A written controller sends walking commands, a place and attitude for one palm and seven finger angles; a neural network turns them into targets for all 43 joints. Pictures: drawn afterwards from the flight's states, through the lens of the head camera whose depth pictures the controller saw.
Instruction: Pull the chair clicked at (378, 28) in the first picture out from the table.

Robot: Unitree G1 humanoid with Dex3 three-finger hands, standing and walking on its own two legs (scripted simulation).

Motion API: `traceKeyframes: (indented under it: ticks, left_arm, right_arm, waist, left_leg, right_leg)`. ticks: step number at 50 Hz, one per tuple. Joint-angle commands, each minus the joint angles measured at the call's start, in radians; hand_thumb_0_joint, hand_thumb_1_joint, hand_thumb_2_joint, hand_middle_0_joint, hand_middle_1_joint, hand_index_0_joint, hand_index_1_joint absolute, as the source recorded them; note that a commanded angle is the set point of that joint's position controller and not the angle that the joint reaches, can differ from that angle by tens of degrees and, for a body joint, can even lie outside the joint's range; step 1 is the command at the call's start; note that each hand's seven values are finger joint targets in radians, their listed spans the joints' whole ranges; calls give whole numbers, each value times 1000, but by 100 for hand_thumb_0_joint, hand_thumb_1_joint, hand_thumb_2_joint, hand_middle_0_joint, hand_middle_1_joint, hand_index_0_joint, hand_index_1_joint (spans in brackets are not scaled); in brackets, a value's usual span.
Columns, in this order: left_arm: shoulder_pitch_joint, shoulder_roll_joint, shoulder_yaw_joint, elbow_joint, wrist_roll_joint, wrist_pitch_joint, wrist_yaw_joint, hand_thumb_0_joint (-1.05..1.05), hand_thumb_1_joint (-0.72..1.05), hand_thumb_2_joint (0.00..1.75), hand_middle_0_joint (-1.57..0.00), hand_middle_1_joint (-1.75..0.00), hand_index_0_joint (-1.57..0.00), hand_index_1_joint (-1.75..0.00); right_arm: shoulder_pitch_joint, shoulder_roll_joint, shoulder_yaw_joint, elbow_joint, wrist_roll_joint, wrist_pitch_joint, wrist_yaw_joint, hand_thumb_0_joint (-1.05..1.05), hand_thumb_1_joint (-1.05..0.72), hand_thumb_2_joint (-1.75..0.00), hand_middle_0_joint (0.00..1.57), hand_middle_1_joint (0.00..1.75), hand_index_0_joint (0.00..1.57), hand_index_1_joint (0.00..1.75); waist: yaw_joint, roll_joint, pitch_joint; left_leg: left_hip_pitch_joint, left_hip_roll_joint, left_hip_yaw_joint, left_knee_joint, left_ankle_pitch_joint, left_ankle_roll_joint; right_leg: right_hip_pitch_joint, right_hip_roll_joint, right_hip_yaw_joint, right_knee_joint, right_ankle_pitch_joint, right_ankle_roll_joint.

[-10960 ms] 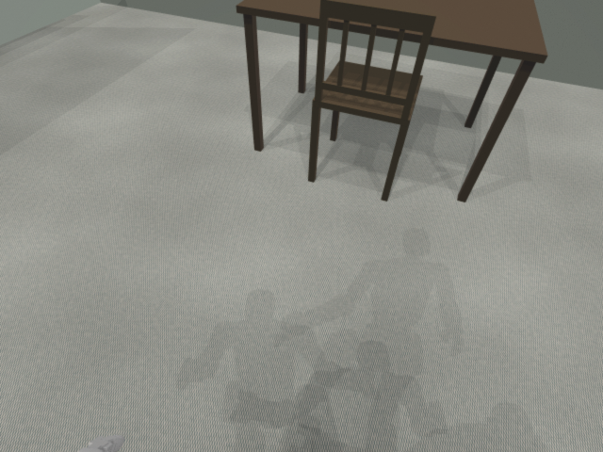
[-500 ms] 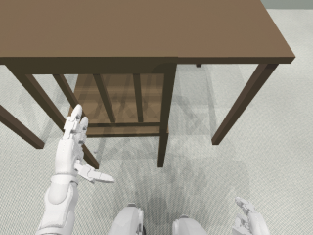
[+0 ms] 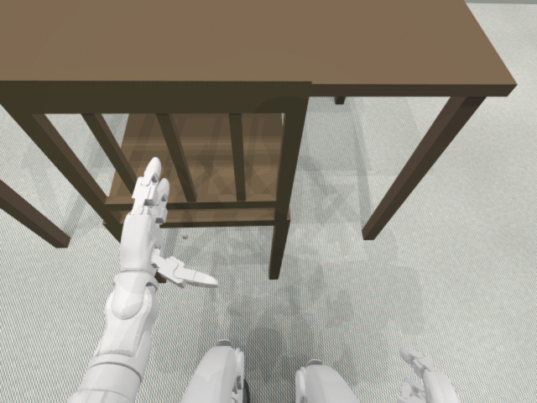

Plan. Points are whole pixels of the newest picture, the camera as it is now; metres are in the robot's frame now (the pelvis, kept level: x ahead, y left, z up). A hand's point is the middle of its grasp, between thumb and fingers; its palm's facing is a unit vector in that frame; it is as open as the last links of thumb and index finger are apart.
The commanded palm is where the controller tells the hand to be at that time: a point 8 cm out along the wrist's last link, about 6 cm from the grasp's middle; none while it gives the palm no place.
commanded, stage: aim the fingers beside a spindle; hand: left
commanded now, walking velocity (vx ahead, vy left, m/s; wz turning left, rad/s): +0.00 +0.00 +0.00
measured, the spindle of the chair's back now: (180, 162) +0.49 +0.17 +0.00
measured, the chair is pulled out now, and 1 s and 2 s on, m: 0.00 0.00 0.00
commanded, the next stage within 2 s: none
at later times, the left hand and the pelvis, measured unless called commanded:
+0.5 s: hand (196, 241) +0.34 +0.12 +0.02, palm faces +0.02 -1.00 +0.02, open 16.9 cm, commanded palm +0.32 +0.18 +0.03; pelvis +0.00 +0.00 +0.00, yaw +0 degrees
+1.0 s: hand (196, 227) +0.36 +0.12 +0.02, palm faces +0.03 -1.00 -0.03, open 16.9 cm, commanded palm +0.33 +0.19 +0.02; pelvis +0.00 -0.01 +0.00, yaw +0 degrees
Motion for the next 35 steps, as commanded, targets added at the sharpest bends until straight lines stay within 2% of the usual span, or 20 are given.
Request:
traceKeyframes:
  ticks: [1, 2, 4, 7, 9, 10, 12, 13, 14, 16, 17, 21, 22, 23, 26, 27, 30, 31, 32, 35]
  left_arm:
    - [-210, 73, 33, -190, 11, -58, 24, 0, -50, 30, -6, -8, -6, -8]
    - [-205, 112, 73, -212, 8, -63, 35, 0, -50, 30, -6, -8, -6, -8]
    - [-175, 139, 105, -255, 11, -75, 53, 0, -50, 30, -6, -8, -6, -8]
    - [-164, 155, 112, -293, 19, -87, 72, 0, -50, 30, -6, -8, -6, -8]
    - [-120, 118, 76, -273, 23, -80, 67, 0, -50, 30, -6, -8, -6, -8]
    - [-124, 78, 31, -259, 22, -73, 57, 0, -50, 30, -6, -8, -6, -8]
    - [-110, 45, 2, -187, 14, -50, 32, 0, -50, 30, -6, -8, -6, -8]
    - [-114, 53, 10, -154, 10, -42, 20, 0, -50, 30, -6, -8, -6, -8]
    - [-143, 28, -20, -137, 6, -38, 7, 0, -50, 30, -6, -8, -6, -8]
    - [-176, 14, -36, -143, 0, -43, -6, 0, -50, 30, -6, -8, -6, -8]
    - [-212, 10, -50, -159, 0, -49, -7, 0, -50, 30, -6, -8, -6, -8]
    - [-299, 76, -1, -310, 16, -112, 41, 0, -50, 30, -6, -8, -6, -8]
    - [-292, 117, 32, -341, 26, -123, 63, 0, -50, 30, -6, -8, -6, -8]
    - [-264, 117, 37, -347, 38, -127, 81, 0, -50, 30, -6, -8, -6, -8]
    - [-222, 103, 42, -273, 59, -107, 116, 0, -50, 30, -6, -8, -6, -8]
    - [-171, 127, 75, -202, 65, -85, 118, 0, -50, 30, -6, -8, -6, -8]
    - [-137, 61, 27, -63, 52, -19, 84, 0, -50, 30, -6, -8, -6, -8]
    - [-147, 66, 35, -39, 42, -5, 67, 0, -50, 30, -6, -8, -6, -8]
    - [-165, 65, 33, -34, 31, -1, 51, 0, -50, 30, -6, -8, -6, -8]
    - [-245, 79, 38, -141, -1, -38, 19, 0, -50, 30, -6, -8, -6, -8]
  right_arm:
    - [26, -148, -58, -122, 3, -27, -9, 0, -90, -90, 20, 30, 20, 30]
    - [27, -151, -60, -124, 2, -25, -9, 0, -90, -90, 20, 30, 20, 30]
    - [24, -141, -58, -137, 2, -15, -6, 0, -90, -90, 20, 30, 20, 30]
    - [24, -134, -54, -141, 1, -8, -3, 0, -90, -90, 20, 30, 20, 30]
    - [24, -131, -54, -139, 3, -2, 0, 0, -90, -90, 20, 30, 20, 30]
    - [20, -132, -52, -138, 5, -1, 2, 0, -90, -90, 20, 30, 20, 30]
    - [26, -136, -51, -130, 10, 2, -1, 0, -90, -90, 20, 30, 20, 30]
    - [25, -141, -52, -125, 13, 3, -4, 0, -90, -90, 20, 30, 20, 30]
    - [23, -143, -51, -124, 15, 3, -6, 0, -90, -90, 20, 30, 20, 30]
    - [19, -145, -53, -127, 19, -2, -9, 0, -90, -90, 20, 30, 20, 30]
    - [17, -145, -53, -128, 18, -5, -11, 0, -90, -90, 20, 30, 20, 30]
    - [18, -145, -60, -126, 4, -18, -13, 0, -90, -90, 20, 30, 20, 30]
    - [23, -149, -60, -125, -1, -18, -12, 0, -90, -90, 20, 30, 20, 30]
    - [19, -143, -58, -130, -3, -16, -8, 0, -90, -90, 20, 30, 20, 30]
    - [17, -135, -54, -122, -8, -4, 3, 0, -90, -90, 20, 30, 20, 30]
    - [24, -137, -53, -123, -5, 4, 4, 0, -90, -90, 20, 30, 20, 30]
    - [14, -135, -43, -137, 7, 25, 4, 0, -90, -90, 20, 30, 20, 30]
    - [15, -140, -41, -141, 14, 29, 1, 0, -90, -90, 20, 30, 20, 30]
    - [14, -141, -40, -144, 17, 29, -3, 0, -90, -90, 20, 30, 20, 30]
    - [15, -141, -46, -147, 17, 16, -12, 0, -90, -90, 20, 30, 20, 30]
  waist:
    - [-14, 8, -386]
    - [-4, 12, -416]
    - [14, 12, -455]
    - [13, 28, -449]
    - [2, 15, -414]
    - [-15, 11, -382]
    - [-38, -44, -314]
    - [-41, -67, -288]
    - [-52, -67, -261]
    - [-47, -49, -259]
    - [-54, -34, -257]
    - [-22, 67, -408]
    - [-13, 93, -437]
    - [-2, 99, -453]
    - [-9, 57, -421]
    - [-7, 14, -383]
    - [-27, -79, -286]
    - [-27, -102, -261]
    - [-29, -96, -256]
    - [-28, -66, -335]
  left_leg:
    - [433, 23, -120, -143, 272, -46]
    - [443, 23, -120, -141, 300, -46]
    - [462, 22, -110, -144, 338, -47]
    - [460, 22, -106, -149, 359, -46]
    - [459, 26, -104, -154, 359, -46]
    - [451, 28, -108, -157, 330, -45]
    - [399, 26, -106, -156, 280, -37]
    - [368, 26, -105, -155, 245, -36]
    - [353, 23, -108, -155, 212, -35]
    - [356, 22, -116, -158, 171, -36]
    - [366, 22, -117, -154, 169, -34]
    - [512, 31, -148, -155, 251, -50]
    - [535, 32, -153, -156, 283, -54]
    - [557, 35, -159, -162, 304, -59]
    - [503, 30, -142, -154, 302, -55]
    - [462, 27, -136, -158, 289, -52]
    - [331, 12, -102, -156, 196, -37]
    - [293, 9, -95, -157, 161, -34]
    - [281, 8, -90, -154, 153, -32]
    - [310, 9, -85, -133, 177, -29]
  right_leg:
    - [30, -20, 62, -166, 296, 18]
    - [49, -17, 62, -160, 319, 16]
    - [93, -17, 70, -161, 361, 18]
    - [120, -13, 75, -159, 387, 17]
    - [111, -13, 72, -169, 391, 19]
    - [87, -13, 68, -176, 366, 21]
    - [77, -12, 68, -195, 337, 23]
    - [68, -14, 69, -198, 314, 25]
    - [50, -15, 70, -206, 285, 25]
    - [25, -18, 67, -207, 231, 21]
    - [10, -19, 69, -207, 225, 20]
    - [-17, -20, 58, -168, 245, 12]
    - [-14, -17, 56, -158, 258, 9]
    - [-12, -17, 54, -152, 265, 9]
    - [11, -16, 55, -156, 284, 15]
    - [25, -12, 54, -162, 286, 14]
    - [70, -15, 71, -195, 271, 24]
    - [83, -16, 77, -207, 247, 25]
    - [88, -16, 85, -213, 244, 24]
    - [109, -22, 102, -210, 268, 25]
